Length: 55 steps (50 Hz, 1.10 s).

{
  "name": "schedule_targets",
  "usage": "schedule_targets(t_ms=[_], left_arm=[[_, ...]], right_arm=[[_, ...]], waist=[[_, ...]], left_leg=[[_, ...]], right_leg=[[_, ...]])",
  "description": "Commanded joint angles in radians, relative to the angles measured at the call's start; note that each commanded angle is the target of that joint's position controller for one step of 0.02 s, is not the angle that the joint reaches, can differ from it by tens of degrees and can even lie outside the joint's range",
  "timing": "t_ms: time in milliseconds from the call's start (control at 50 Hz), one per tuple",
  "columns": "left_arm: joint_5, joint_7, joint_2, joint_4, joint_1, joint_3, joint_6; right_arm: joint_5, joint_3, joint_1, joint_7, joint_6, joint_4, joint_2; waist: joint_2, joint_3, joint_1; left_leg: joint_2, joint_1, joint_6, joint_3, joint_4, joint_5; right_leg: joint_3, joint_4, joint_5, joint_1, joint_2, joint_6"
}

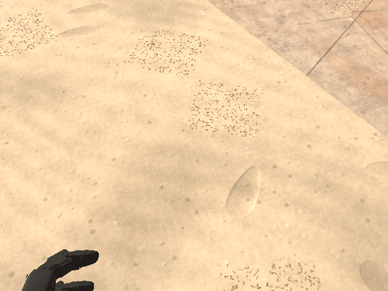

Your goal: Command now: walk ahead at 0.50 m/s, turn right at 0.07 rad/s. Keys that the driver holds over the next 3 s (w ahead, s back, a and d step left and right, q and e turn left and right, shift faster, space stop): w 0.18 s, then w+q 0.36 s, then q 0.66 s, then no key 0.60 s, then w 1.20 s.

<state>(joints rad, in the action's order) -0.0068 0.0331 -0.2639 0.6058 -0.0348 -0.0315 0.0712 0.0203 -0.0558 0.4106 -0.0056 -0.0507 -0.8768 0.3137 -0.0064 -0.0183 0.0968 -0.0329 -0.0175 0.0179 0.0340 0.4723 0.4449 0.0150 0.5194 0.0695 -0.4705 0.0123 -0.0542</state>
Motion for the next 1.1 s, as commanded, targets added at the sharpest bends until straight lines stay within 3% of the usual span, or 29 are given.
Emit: schedule_targets(t_ms=[20, 40, 60, 80, 100, 180, 300, 420, 480, 500, 520, 540, 560, 580, 600, 620, 640, 680, 740, 800, 880, 940, 960, 980, 1000, 1020, 1040, 1060, 1100], left_arm=[[0.011, -0.015, -0.295, 0.037, -0.416, -0.095, -0.007], [-0.003, -0.012, -0.208, 0.036, -0.382, -0.072, -0.004], [-0.007, -0.011, -0.178, 0.033, -0.324, -0.06, -0.001], [0.002, -0.008, -0.159, 0.03, -0.268, -0.054, 0.0], [0.009, -0.004, -0.137, 0.028, -0.229, -0.047, 0.004], [0.006, -0.006, -0.135, 0.056, -0.206, -0.05, 0.028], [0.013, -0.026, -0.17, 0.117, -0.26, -0.06, 0.032], [0.0, -0.036, -0.189, 0.183, -0.331, -0.069, 0.006], [-0.003, -0.051, -0.221, 0.18, -0.306, -0.079, -0.017], [-0.002, -0.059, -0.229, 0.175, -0.292, -0.08, -0.028], [0.001, -0.07, -0.218, 0.164, -0.294, -0.074, -0.032], [0.023, -0.067, -0.143, 0.119, -0.365, -0.045, -0.014], [0.032, -0.051, -0.089, 0.109, -0.369, -0.02, 0.02], [-0.003, -0.032, -0.175, 0.09, -0.282, -0.042, 0.048], [-0.02, -0.029, -0.175, 0.067, -0.217, -0.038, 0.06], [-0.005, -0.037, -0.168, 0.066, -0.195, -0.039, 0.059], [0.016, -0.047, -0.181, 0.067, -0.196, -0.049, 0.046], [0.023, -0.053, -0.158, 0.066, -0.229, -0.048, 0.015], [0.026, -0.065, -0.119, 0.063, -0.221, -0.036, -0.008], [0.023, -0.061, -0.105, 0.049, -0.142, -0.03, -0.013], [0.012, -0.045, -0.119, 0.021, -0.038, -0.033, -0.013], [0.013, -0.038, -0.147, 0.022, -0.061, -0.049, 0.0], [0.016, -0.039, -0.15, 0.03, -0.095, -0.054, 0.009], [0.03, -0.048, -0.197, 0.028, -0.127, -0.065, 0.013], [0.047, -0.059, -0.248, 0.011, -0.117, -0.071, 0.001], [0.046, -0.057, -0.226, 0.041, -0.185, -0.075, -0.019], [0.03, -0.056, -0.175, 0.022, -0.165, -0.063, -0.024], [0.028, -0.058, -0.139, 0.016, -0.135, -0.054, -0.032], [0.023, -0.063, -0.131, 0.006, -0.064, -0.047, -0.047]], right_arm=[[-0.015, 0.019, 0.041, 0.004, -0.041, 0.109, 0.021], [0.007, -0.007, -0.031, -0.003, -0.051, 0.11, 0.123], [0.016, -0.013, -0.104, -0.008, -0.058, 0.13, 0.14], [0.005, -0.011, -0.138, -0.004, -0.058, 0.129, 0.124], [-0.008, -0.014, -0.144, -0.003, -0.053, 0.129, 0.116], [-0.014, -0.006, -0.134, -0.002, -0.019, 0.125, 0.059], [-0.003, 0.01, -0.311, -0.021, -0.02, 0.166, 0.025], [0.001, 0.012, -0.443, -0.053, -0.023, 0.242, 0.028], [-0.006, -0.006, -0.385, -0.065, -0.02, 0.256, 0.063], [-0.007, -0.027, -0.278, -0.062, -0.016, 0.236, 0.096], [-0.003, -0.059, -0.122, -0.05, -0.013, 0.199, 0.153], [-0.008, -0.093, 0.008, -0.032, -0.005, 0.189, 0.272], [0.003, -0.081, -0.024, -0.031, -0.007, 0.209, 0.258], [-0.008, -0.06, -0.042, -0.029, -0.007, 0.22, 0.197], [-0.015, -0.052, -0.093, -0.025, -0.009, 0.229, 0.162], [-0.012, -0.047, -0.149, -0.023, -0.008, 0.237, 0.141], [-0.013, -0.04, -0.19, -0.018, -0.005, 0.25, 0.115], [-0.025, -0.042, -0.226, -0.012, 0.001, 0.264, 0.119], [-0.02, -0.055, -0.225, 0.006, 0.01, 0.254, 0.157], [-0.001, -0.058, -0.211, 0.028, 0.039, 0.243, 0.157], [-0.001, -0.058, -0.183, 0.042, 0.069, 0.237, 0.153], [-0.002, -0.055, -0.21, 0.045, 0.076, 0.254, 0.14], [0.0, -0.05, -0.236, 0.045, 0.076, 0.264, 0.13], [-0.011, -0.037, -0.222, 0.042, 0.071, 0.28, 0.087], [-0.028, -0.024, -0.09, 0.039, 0.065, 0.273, 0.034], [-0.013, -0.032, -0.045, 0.037, 0.064, 0.276, 0.096], [-0.007, -0.056, -0.063, 0.038, 0.072, 0.253, 0.171], [0.0, -0.067, -0.114, 0.042, 0.088, 0.247, 0.186], [0.002, -0.065, -0.142, 0.046, 0.117, 0.254, 0.154]], waist=[[-0.3, 0.383, -0.182], [-0.185, 0.276, -0.202], [-0.145, 0.158, -0.188], [-0.075, 0.104, -0.16], [-0.072, 0.062, -0.13], [-0.074, 0.035, -0.075], [-0.042, -0.027, -0.138], [-0.029, -0.066, -0.178], [-0.074, 0.004, -0.128], [-0.079, 0.073, -0.065], [-0.051, 0.159, 0.01], [0.134, 0.298, 0.013], [0.24, 0.413, -0.025], [0.154, 0.362, 0.015], [0.093, 0.242, -0.003], [0.007, 0.143, -0.045], [0.001, 0.11, -0.078], [0.036, 0.093, -0.123], [0.06, 0.108, -0.133], [0.089, 0.145, -0.104], [0.114, 0.137, -0.068], [0.144, 0.119, -0.096], [0.146, 0.116, -0.126], [0.08, 0.168, -0.124], [-0.155, 0.221, -0.047], [-0.296, 0.272, -0.063], [-0.176, 0.224, -0.084], [-0.111, 0.175, -0.092], [-0.098, 0.104, -0.079]], left_leg=[[0.07, -0.646, -0.03, -0.073, 0.704, 0.137], [0.007, -0.759, -0.035, -0.132, 0.794, 0.112], [-0.036, -0.785, -0.045, -0.107, 0.776, 0.014], [-0.069, -0.749, -0.042, -0.092, 0.732, -0.066], [-0.092, -0.708, -0.034, -0.095, 0.682, -0.12], [-0.111, -0.633, 0.001, -0.09, 0.578, -0.225], [-0.077, -0.633, -0.005, -0.078, 0.252, -0.542], [-0.038, -0.69, -0.059, -0.056, 0.113, -0.48], [0.036, -0.559, -0.108, 0.031, 0.11, -0.321], [0.078, -0.413, -0.132, 0.06, 0.092, -0.311], [0.088, -0.162, -0.171, 0.025, 0.062, -0.361], [-0.155, 0.252, -0.315, -0.378, 0.075, -0.364], [-0.317, 0.425, -0.453, -0.841, -0.1, -0.361], [-0.295, 0.385, -0.403, -0.737, -0.12, -0.426], [-0.257, 0.247, -0.366, -0.573, -0.105, -0.587], [-0.21, 0.088, -0.335, -0.45, -0.104, -0.752], [-0.181, -0.027, -0.314, -0.379, -0.117, -0.83], [-0.146, -0.171, -0.317, -0.336, -0.147, -0.933], [-0.103, -0.247, -0.301, -0.268, -0.14, -1.006], [-0.054, -0.257, -0.239, -0.251, -0.103, -0.897], [-0.063, -0.201, -0.207, -0.355, -0.049, -0.716], [-0.062, -0.15, -0.183, -0.463, 0.023, -0.604], [-0.031, -0.165, -0.155, -0.466, 0.069, -0.55], [0.021, -0.233, -0.113, -0.423, 0.188, -0.4], [0.153, -0.416, -0.048, -0.288, 0.392, 0.133], [0.161, -0.562, -0.001, -0.197, 0.586, 0.309], [0.107, -0.592, 0.032, -0.204, 0.715, 0.231], [0.085, -0.611, 0.053, -0.183, 0.769, 0.151], [0.049, -0.588, 0.076, -0.154, 0.775, 0.058]], right_leg=[[-0.722, -0.17, 0.201, 0.854, 0.387, -0.267], [-0.674, -0.204, 0.311, 0.785, 0.352, -0.236], [-0.529, -0.221, 0.26, 0.662, 0.313, -0.204], [-0.439, -0.245, 0.173, 0.545, 0.269, -0.188], [-0.376, -0.275, 0.075, 0.454, 0.238, -0.183], [-0.242, -0.362, -0.09, 0.318, 0.205, -0.201], [-0.043, -0.409, -0.115, 0.336, 0.181, -0.143], [0.028, -0.349, -0.191, 0.544, 0.249, -0.109], [0.078, -0.172, -0.634, 0.606, 0.249, -0.069], [0.109, -0.017, -0.778, 0.587, 0.229, -0.046], [0.138, 0.202, -0.732, 0.463, 0.19, -0.01], [0.149, 0.588, -0.305, 0.073, 0.089, 0.052], [-0.016, 0.849, 0.496, -0.192, -0.099, 0.095], [-0.139, 0.899, 0.482, -0.28, -0.031, 0.076], [-0.121, 0.856, 0.425, -0.284, 0.009, 0.066], [-0.102, 0.77, 0.381, -0.26, 0.043, 0.072], [-0.097, 0.701, 0.352, -0.199, 0.071, 0.081], [-0.087, 0.634, 0.324, -0.108, 0.067, 0.107], [-0.064, 0.465, 0.225, -0.075, 0.029, 0.144], [-0.066, 0.291, 0.047, -0.017, -0.012, 0.153], [-0.101, 0.126, 0.023, -0.001, -0.046, 0.145], [-0.125, -0.014, 0.053, 0.054, -0.051, 0.112], [-0.117, -0.119, -0.056, 0.134, -0.035, 0.088], [-0.203, -0.131, -0.247, 0.292, 0.099, 0.033], [-0.405, -0.08, -0.648, 0.502, 0.319, -0.1], [-0.636, -0.121, -0.571, 0.557, 0.458, -0.243], [-0.576, -0.132, -0.43, 0.512, 0.407, -0.233], [-0.445, -0.127, -0.333, 0.457, 0.34, -0.185], [-0.303, -0.168, -0.194, 0.329, 0.264, -0.151]])
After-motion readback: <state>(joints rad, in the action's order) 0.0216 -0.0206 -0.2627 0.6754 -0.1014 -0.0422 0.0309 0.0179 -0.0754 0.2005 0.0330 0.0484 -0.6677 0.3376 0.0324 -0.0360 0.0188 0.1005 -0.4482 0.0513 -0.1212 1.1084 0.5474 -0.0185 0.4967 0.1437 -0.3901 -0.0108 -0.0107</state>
